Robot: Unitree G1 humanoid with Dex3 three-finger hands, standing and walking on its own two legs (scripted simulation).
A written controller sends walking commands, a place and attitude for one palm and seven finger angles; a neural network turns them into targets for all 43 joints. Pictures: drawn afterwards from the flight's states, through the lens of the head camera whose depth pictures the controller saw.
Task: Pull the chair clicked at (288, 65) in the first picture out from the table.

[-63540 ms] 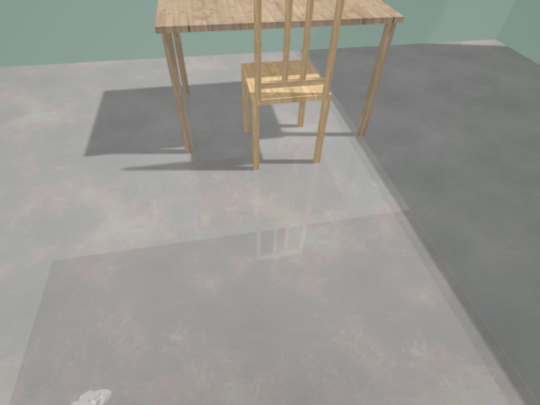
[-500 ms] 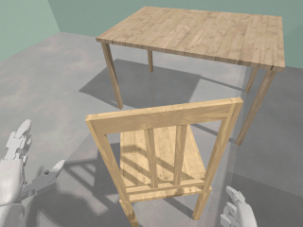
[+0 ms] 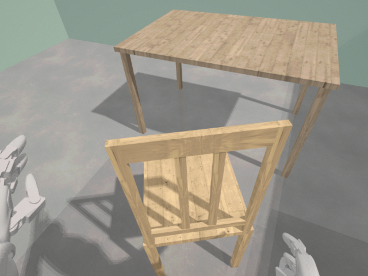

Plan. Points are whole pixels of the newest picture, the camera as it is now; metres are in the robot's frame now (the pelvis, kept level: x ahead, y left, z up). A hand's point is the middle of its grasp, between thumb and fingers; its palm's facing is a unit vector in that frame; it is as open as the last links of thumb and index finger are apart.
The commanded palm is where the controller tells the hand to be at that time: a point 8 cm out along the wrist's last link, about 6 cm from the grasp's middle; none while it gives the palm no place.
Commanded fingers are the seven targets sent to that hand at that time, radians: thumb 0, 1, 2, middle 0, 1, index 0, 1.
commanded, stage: step back with the hand held close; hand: left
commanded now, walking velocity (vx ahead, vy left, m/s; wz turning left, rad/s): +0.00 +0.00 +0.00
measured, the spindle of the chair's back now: (183, 198) +0.33 +0.05 -0.06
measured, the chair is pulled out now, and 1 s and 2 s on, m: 0.56 0.56 0.56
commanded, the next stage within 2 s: stop stepping back and stand still in 1.80 s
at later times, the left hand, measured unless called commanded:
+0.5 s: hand (33, 213) +0.17 +0.27 +0.14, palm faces +0.34 -0.77 -0.54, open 7.4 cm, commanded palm +0.11 +0.32 +0.18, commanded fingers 0.00 0.90 0.90 -0.20 -0.30 -0.20 -0.30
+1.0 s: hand out of the picture +0.10 +0.28 +0.16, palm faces +0.45 -0.73 -0.50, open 7.4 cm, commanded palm +0.04 +0.31 +0.18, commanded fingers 0.00 0.90 0.90 -0.20 -0.30 -0.20 -0.30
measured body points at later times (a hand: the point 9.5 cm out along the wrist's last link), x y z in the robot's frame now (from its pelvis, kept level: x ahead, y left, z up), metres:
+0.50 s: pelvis -0.04 +0.02 +0.00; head +0.00 +0.01 +0.45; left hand +0.14 +0.31 +0.17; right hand +0.14 -0.23 -0.10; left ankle -0.04 +0.14 -0.74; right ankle +0.01 -0.13 -0.74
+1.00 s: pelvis -0.10 +0.01 -0.01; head -0.08 +0.02 +0.43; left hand +0.07 +0.32 +0.19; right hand +0.07 -0.23 -0.09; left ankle -0.04 +0.14 -0.74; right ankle +0.01 -0.12 -0.74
